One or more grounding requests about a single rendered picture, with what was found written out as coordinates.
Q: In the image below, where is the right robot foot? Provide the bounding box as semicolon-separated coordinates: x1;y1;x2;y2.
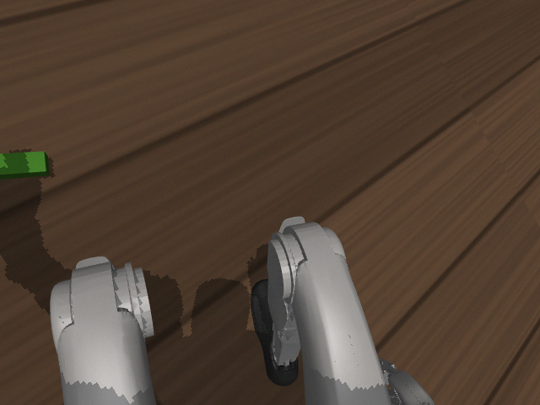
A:
251;279;299;386

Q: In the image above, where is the right robot hand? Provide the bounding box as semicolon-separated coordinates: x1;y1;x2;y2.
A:
379;358;435;405

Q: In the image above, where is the small box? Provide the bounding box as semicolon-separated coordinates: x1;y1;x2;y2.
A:
0;151;50;180

